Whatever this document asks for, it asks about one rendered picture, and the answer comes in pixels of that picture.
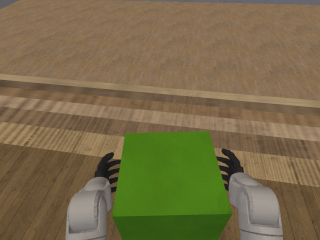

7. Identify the robot right hand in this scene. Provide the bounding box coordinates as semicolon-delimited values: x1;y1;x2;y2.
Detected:
216;148;244;191

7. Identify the robot right forearm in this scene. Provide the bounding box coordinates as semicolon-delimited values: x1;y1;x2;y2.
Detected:
228;172;283;240

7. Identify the robot left forearm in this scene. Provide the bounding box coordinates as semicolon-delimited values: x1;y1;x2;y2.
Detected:
65;177;113;240

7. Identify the robot left hand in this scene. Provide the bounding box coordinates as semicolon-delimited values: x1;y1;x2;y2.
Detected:
94;152;121;193

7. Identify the carton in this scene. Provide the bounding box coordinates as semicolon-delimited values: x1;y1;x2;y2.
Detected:
112;131;233;240

